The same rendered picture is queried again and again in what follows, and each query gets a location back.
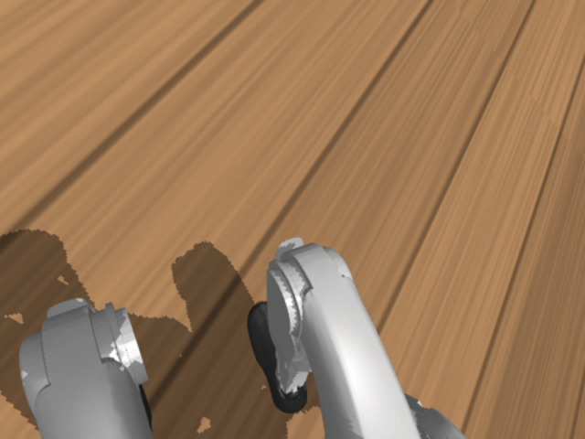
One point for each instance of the right robot hand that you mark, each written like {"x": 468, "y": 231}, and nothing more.
{"x": 431, "y": 423}

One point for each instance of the right robot foot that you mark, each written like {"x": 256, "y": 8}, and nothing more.
{"x": 265, "y": 354}

